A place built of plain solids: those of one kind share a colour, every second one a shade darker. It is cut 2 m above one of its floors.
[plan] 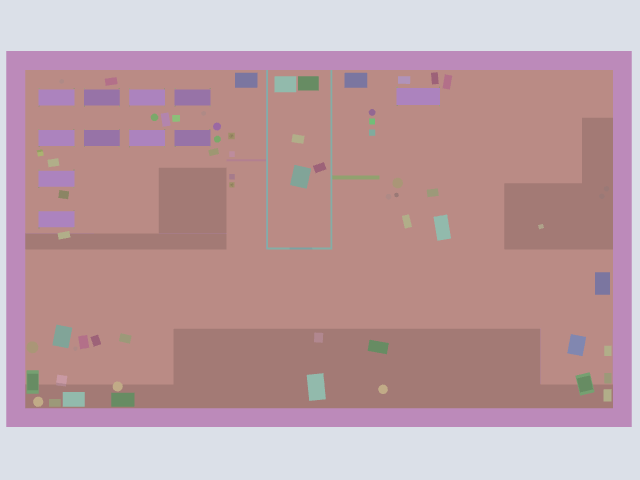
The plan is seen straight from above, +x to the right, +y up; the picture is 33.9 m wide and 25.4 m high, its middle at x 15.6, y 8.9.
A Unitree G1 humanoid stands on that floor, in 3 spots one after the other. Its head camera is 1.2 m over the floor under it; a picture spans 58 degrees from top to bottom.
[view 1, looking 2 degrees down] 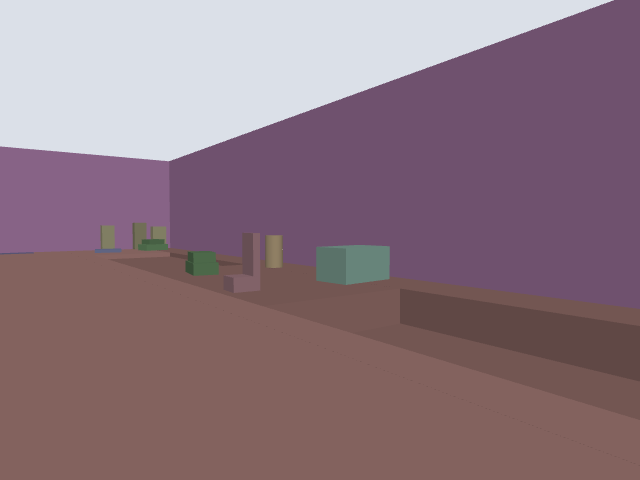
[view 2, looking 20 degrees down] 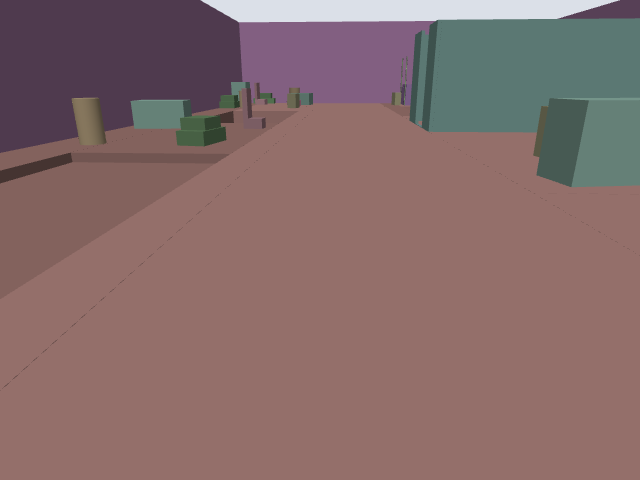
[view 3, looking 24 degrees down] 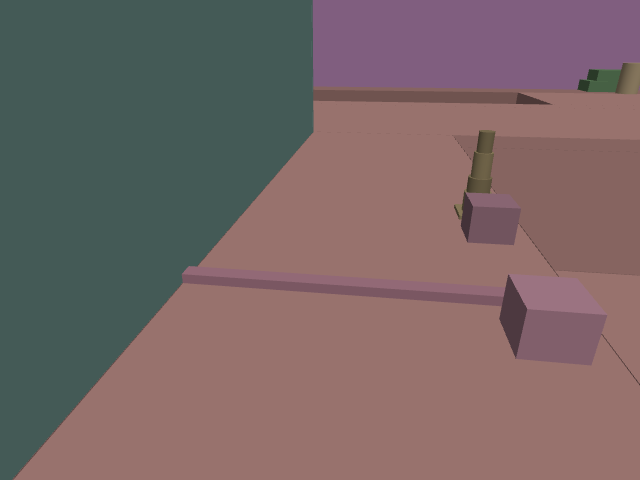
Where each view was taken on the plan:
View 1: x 8.34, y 7.35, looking -37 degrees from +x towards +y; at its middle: wall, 12.22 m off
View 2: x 27.85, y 6.20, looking -177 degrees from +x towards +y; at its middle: floor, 3.51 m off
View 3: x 11.70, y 15.15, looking -82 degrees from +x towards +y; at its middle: floor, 2.95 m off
